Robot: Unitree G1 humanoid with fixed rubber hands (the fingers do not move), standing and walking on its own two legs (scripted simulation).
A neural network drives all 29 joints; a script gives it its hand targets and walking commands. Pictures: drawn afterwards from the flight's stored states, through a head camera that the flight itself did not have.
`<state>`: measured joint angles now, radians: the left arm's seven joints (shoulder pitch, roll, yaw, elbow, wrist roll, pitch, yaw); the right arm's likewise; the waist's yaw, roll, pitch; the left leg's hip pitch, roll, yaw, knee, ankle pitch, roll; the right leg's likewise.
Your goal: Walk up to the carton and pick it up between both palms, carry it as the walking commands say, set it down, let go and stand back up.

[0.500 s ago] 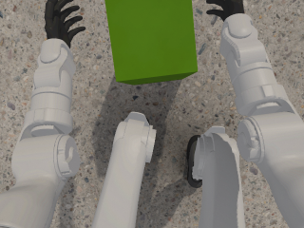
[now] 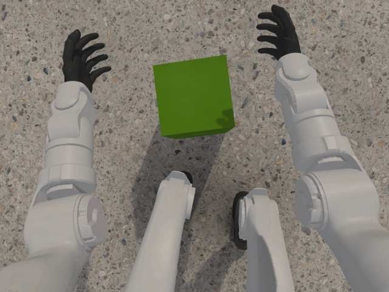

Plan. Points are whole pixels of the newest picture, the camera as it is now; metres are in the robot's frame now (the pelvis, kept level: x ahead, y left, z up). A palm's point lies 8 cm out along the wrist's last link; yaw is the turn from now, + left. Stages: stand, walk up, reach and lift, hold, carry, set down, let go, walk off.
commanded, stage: set down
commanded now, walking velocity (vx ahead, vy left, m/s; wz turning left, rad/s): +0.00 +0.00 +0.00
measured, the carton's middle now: (196, 105) +0.47 +0.10 -0.42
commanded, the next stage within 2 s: let go in 0.40 s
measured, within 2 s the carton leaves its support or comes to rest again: neither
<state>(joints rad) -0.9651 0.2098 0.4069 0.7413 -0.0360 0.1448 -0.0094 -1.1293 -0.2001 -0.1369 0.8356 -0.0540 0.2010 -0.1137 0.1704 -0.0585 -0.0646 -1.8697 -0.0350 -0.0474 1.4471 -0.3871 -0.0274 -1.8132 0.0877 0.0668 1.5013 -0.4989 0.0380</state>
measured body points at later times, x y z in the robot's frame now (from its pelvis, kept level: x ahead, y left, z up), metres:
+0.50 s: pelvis +0.03 +0.01 +0.11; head +0.30 +0.03 +0.46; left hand +0.44 +0.29 +0.00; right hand +0.54 -0.07 -0.01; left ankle +0.11 +0.12 -0.53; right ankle +0.07 -0.12 -0.53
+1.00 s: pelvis +0.08 +0.01 +0.19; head +0.22 +0.02 +0.62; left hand +0.30 +0.27 +0.10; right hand +0.38 -0.17 +0.09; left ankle +0.10 +0.12 -0.53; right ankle +0.07 -0.12 -0.53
